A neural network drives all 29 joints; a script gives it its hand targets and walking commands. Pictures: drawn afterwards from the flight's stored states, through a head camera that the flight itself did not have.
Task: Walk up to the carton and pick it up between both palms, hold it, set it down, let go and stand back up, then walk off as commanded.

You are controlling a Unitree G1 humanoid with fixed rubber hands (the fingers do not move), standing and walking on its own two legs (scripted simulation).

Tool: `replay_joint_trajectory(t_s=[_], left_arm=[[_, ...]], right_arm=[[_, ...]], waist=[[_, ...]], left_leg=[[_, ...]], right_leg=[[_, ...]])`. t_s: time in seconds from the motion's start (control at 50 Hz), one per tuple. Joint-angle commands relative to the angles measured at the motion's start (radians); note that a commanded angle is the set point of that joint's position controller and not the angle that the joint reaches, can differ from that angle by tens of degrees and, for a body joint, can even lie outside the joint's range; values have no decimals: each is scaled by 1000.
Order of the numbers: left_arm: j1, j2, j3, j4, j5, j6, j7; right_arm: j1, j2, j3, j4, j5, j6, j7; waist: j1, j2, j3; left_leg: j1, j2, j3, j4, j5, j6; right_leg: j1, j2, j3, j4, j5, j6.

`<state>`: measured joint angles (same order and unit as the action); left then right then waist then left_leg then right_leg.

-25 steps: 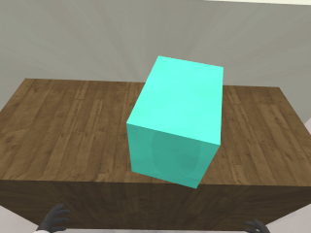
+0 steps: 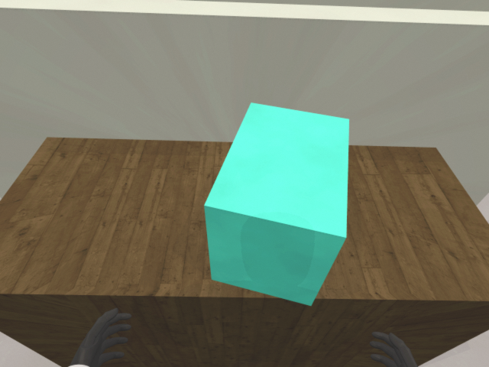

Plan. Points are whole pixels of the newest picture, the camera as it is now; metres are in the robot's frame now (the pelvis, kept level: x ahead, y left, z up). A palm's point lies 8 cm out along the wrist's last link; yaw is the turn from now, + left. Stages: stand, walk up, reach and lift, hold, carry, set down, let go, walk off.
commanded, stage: reach and lift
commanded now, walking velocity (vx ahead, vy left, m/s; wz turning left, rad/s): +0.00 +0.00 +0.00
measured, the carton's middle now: (279, 200) +0.45 -0.05 +0.02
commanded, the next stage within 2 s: none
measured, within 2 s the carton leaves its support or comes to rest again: neither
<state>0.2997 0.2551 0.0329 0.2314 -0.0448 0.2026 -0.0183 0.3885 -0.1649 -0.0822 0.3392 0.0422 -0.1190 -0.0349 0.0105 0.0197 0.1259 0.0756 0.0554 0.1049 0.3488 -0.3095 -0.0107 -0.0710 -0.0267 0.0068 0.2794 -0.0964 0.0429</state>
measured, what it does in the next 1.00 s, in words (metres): stands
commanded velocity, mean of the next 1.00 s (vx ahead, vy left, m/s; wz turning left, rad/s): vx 0.00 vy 0.00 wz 0.00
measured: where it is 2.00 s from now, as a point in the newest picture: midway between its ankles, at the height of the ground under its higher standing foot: outside the picture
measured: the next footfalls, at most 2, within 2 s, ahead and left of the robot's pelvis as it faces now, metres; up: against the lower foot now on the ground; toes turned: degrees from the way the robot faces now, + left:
none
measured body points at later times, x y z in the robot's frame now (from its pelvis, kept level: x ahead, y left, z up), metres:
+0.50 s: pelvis +0.00 +0.00 +0.00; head -0.01 +0.01 +0.45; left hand +0.16 +0.24 -0.01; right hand +0.16 -0.20 -0.01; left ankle -0.07 +0.11 -0.74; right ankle +0.04 -0.16 -0.74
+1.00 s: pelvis +0.00 +0.01 +0.00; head +0.00 +0.01 +0.45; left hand +0.21 +0.23 +0.04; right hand +0.21 -0.19 +0.03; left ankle -0.07 +0.11 -0.74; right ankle +0.04 -0.16 -0.74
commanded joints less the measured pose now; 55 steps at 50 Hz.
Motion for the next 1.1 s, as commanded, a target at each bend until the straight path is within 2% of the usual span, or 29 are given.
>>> replay_joint_trajectory(t_s=[0.0,0.02,0.06,0.08,0.22,0.3,0.34,0.36,0.4,0.42,0.48,0.52,0.54,0.58,0.62,0.66,0.72,0.76,0.8,0.82,0.84,0.9,0.94,0.96,0.98,1.0,1.02,1.04,1.08], left_arm=[[-24,110,32,-137,-16,-90,-5],[-24,121,27,-124,-28,-108,-9],[-15,134,26,-126,-40,-132,-21],[-6,130,18,-110,-42,-140,-25],[18,165,6,-176,-88,-231,-55],[17,167,-7,-171,-101,-242,-64],[26,178,-6,-218,-117,-250,-69],[38,186,-5,-236,-122,-259,-67],[24,184,-12,-255,-136,-271,-64],[28,186,-18,-292,-145,-280,-65],[30,177,-31,-307,-154,-292,-63],[31,190,-38,-299,-167,-290,-71],[34,195,-36,-329,-170,-298,-67],[49,180,-33,-331,-172,-297,-65],[46,185,-49,-357,-185,-296,-63],[8,186,-53,-332,-192,-281,-65],[-29,184,-45,-382,-203,-269,-55],[-53,194,-49,-416,-212,-256,-44],[-66,188,-50,-398,-220,-228,-44],[-81,197,-45,-397,-222,-220,-44],[-84,181,-54,-411,-227,-202,-44],[-159,201,-37,-446,-228,-166,-44],[-125,199,-18,-471,-214,-130,-42],[-179,202,-26,-451,-228,-107,-49],[-156,185,-14,-451,-211,-93,-47],[-202,193,-16,-464,-211,-77,-51],[-226,199,-8,-474,-214,-58,-53],[-180,182,8,-483,-211,-39,-54],[-179,181,16,-493,-208,-12,-60]], right_arm=[[32,-67,-20,-165,5,-58,-24],[20,-48,-15,-197,14,-66,-27],[45,-34,-6,-216,18,-72,-42],[49,-29,1,-209,11,-73,-47],[91,21,27,-287,26,-112,-87],[104,43,31,-297,42,-95,-109],[110,55,26,-339,43,-93,-119],[115,59,26,-370,52,-93,-119],[104,59,30,-387,57,-94,-124],[120,73,40,-417,65,-94,-125],[109,77,41,-414,62,-90,-135],[107,82,47,-440,79,-84,-141],[101,80,42,-452,79,-81,-143],[111,87,49,-457,69,-75,-144],[104,86,50,-481,77,-68,-151],[83,89,41,-476,72,-50,-153],[39,83,38,-516,66,-18,-155],[14,76,39,-547,80,-7,-157],[-4,69,20,-542,72,18,-158],[-30,78,27,-560,75,33,-159],[-11,77,29,-548,85,53,-160],[-86,55,27,-579,95,94,-166],[-42,50,36,-586,105,118,-170],[-100,37,22,-594,102,131,-174],[-79,43,33,-591,105,144,-176],[-117,29,26,-604,101,159,-177],[-144,23,27,-643,111,170,-179],[-104,23,23,-633,114,180,-180],[-98,23,25,-641,128,202,-187]], waist=[[3,38,-74],[18,42,-81],[21,23,-71],[17,7,-56],[14,7,-69],[14,29,-16],[8,37,-20],[22,56,-30],[12,57,-30],[21,65,-39],[18,84,-17],[17,66,4],[19,86,-2],[14,65,18],[14,75,20],[6,77,34],[17,70,4],[23,91,-38],[0,75,-29],[11,67,-45],[-7,72,-27],[5,72,-85],[-2,78,-82],[-14,61,-87],[-11,73,-80],[-17,60,-83],[-5,48,-104],[-22,48,-112],[-22,41,-107]], left_leg=[[-228,-42,28,-77,304,-69],[-234,-49,33,-70,314,-67],[-238,-51,32,-73,287,-52],[-245,-49,27,-68,288,-54],[-230,-44,-4,-43,322,-52],[-262,-49,-11,-49,235,-37],[-268,-44,-24,-50,234,-44],[-269,-42,-26,-52,233,-43],[-287,-36,-34,-45,229,-45],[-280,-35,-30,-46,239,-44],[-296,-31,-42,-43,245,-54],[-302,-30,-53,-39,222,-49],[-310,-26,-57,-45,223,-52],[-319,-25,-70,-51,212,-46],[-325,-22,-74,-50,237,-51],[-339,-25,-69,-58,187,-47],[-372,-21,-73,-71,138,-36],[-362,-19,-75,-62,196,-46],[-349,-19,-83,-67,187,-42],[-355,-19,-76,-69,178,-43],[-349,-19,-77,-73,175,-41],[-333,-17,-80,-66,244,-47],[-292,-26,-75,-59,299,-52],[-294,-26,-75,-56,289,-53],[-288,-22,-81,-63,315,-54],[-277,-30,-70,-63,318,-52],[-263,-31,-64,-56,347,-55],[-252,-31,-71,-58,369,-54],[-231,-34,-60,-58,410,-57]], right_leg=[[203,64,-16,4,104,-87],[194,59,-7,1,112,-83],[204,54,-2,-2,105,-75],[205,51,1,-1,103,-80],[204,47,6,3,123,-75],[187,42,11,-5,29,-77],[202,41,10,1,26,-86],[197,48,9,9,22,-88],[204,50,10,20,23,-93],[212,52,10,23,32,-94],[208,55,8,27,25,-104],[200,52,11,24,8,-104],[210,52,12,32,6,-107],[214,58,5,29,-3,-106],[218,52,11,28,15,-109],[211,46,15,19,-28,-112],[236,40,18,35,-49,-112],[248,42,18,54,5,-108],[243,42,13,49,10,-108],[242,38,17,45,-8,-108],[242,38,17,38,-3,-110],[262,37,14,50,51,-100],[256,41,12,37,98,-98],[248,40,10,35,91,-97],[253,43,2,32,106,-94],[239,42,8,19,104,-91],[239,40,9,21,131,-90],[251,47,-1,20,159,-88],[250,47,1,12,189,-85]])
